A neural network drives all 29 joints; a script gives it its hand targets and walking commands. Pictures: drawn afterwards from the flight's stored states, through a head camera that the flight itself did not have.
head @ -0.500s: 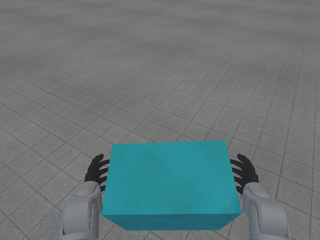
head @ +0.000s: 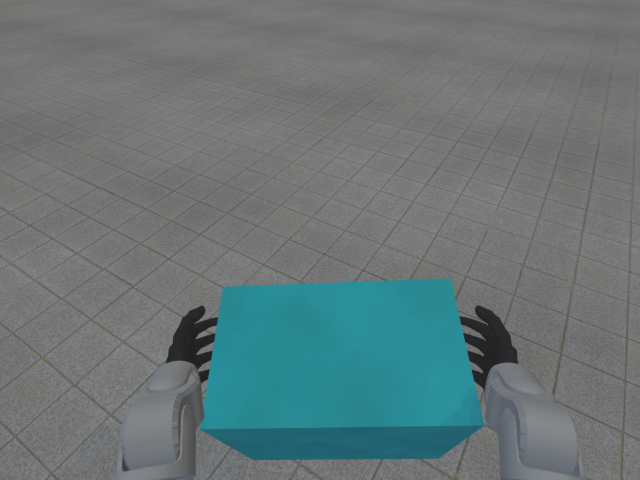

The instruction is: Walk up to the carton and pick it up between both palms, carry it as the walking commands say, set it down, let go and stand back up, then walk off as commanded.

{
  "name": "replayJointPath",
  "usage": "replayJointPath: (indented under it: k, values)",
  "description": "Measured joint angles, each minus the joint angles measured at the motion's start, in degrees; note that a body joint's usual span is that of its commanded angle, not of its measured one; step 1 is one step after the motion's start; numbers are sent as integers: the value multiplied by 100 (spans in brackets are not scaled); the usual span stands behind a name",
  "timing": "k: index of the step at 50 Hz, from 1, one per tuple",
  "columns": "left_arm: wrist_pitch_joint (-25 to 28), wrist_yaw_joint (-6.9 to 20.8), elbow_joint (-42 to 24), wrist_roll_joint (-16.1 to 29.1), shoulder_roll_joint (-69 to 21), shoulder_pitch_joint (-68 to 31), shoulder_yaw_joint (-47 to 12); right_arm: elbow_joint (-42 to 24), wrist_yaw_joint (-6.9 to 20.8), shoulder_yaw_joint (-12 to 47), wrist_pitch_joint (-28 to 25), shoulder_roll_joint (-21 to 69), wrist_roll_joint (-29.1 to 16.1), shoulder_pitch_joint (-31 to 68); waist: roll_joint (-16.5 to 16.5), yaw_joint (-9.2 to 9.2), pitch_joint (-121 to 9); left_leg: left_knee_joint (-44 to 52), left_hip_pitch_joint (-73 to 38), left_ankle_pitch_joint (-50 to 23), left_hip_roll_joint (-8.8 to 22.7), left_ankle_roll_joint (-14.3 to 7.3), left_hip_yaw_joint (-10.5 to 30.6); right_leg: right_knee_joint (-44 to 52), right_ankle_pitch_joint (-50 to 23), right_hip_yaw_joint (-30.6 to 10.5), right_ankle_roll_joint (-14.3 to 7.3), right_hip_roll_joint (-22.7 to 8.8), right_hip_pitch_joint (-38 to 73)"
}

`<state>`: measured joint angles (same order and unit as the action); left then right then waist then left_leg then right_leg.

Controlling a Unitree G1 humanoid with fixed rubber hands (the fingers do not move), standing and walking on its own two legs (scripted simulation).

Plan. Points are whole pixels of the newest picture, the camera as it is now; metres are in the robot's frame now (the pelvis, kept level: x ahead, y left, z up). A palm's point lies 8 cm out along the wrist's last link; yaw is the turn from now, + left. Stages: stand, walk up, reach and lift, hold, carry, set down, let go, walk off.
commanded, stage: carry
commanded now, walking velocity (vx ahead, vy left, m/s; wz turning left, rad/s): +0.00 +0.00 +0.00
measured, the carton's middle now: (340, 380) +0.30 -0.01 -0.03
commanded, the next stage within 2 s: hold in 0.32 s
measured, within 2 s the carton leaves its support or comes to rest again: neither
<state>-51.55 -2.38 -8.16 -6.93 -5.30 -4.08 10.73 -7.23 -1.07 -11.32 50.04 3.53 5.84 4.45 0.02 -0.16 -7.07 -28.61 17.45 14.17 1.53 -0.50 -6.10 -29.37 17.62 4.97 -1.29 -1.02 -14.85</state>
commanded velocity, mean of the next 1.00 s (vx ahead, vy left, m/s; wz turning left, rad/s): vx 0.00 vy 0.00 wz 0.00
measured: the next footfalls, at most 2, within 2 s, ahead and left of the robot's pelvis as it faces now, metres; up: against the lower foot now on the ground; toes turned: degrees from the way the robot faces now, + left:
none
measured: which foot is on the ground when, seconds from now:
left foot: down 0.00-1.00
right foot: down 0.00-1.00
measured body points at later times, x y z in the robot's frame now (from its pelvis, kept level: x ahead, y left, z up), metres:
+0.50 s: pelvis -0.01 +0.00 +0.01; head -0.01 +0.00 +0.46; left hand +0.25 +0.18 +0.01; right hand +0.26 -0.19 +0.02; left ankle +0.01 +0.11 -0.74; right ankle -0.03 -0.10 -0.74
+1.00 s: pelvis -0.04 +0.01 +0.01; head -0.05 +0.02 +0.46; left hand +0.29 +0.19 +0.02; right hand +0.29 -0.18 +0.02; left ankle +0.01 +0.11 -0.74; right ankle -0.03 -0.10 -0.74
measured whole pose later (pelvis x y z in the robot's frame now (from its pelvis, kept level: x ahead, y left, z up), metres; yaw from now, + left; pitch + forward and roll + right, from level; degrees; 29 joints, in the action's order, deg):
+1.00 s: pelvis -0.04 +0.01 +0.01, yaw +0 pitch -1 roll +0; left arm -32.8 4.2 29.8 -19.7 -4.4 -26.4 20.2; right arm 31.2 4.2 -26.8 30.9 3.5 20.4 24.1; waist 1.6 3.0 0.2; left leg -23.2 13.8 8.2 0.3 -1.3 -3.1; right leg -23.1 11.2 2.5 -1.8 0.5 -10.8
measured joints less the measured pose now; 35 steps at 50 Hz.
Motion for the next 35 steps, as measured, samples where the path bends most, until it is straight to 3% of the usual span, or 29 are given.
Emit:
replayJointPath:
  k: [16, 20, 27, 31, 35]
  values:
    - [39, -29, 83, 20, -2, -7, 0, 50, -1, 0, -16, 0, 31, 4, 63, 7, -6, 0, 0, -1, 0, -2, 0, 0, -3, 0, 1, 0, 0]
    - [585, -7, 889, -114, 66, -44, 0, 809, 52, 38, -539, -7, 289, 13, 69, 9, 280, 244, -264, -126, -8, -29, 1, 229, -134, -1, 19, 16, 254]
    - [1179, 6, 676, -82, 67, 447, -48, 784, 56, 227, -930, -10, 242, -115, 54, -23, 459, 678, -350, -495, -22, -29, 118, 572, -447, -42, -8, 79, 336]
    - [1131, 52, 736, -162, 70, 244, -46, 812, 101, 202, -1024, -10, 392, -103, 45, 123, 459, 701, -365, -588, -39, -25, 168, 629, -492, -60, -42, 86, 382]
    - [1112, 156, 1519, -442, 71, -357, 17, 1435, 207, -107, -1051, -9, 673, 271, 10, 205, 476, 681, -366, -658, -46, -25, 213, 629, -588, -63, -44, 103, 389]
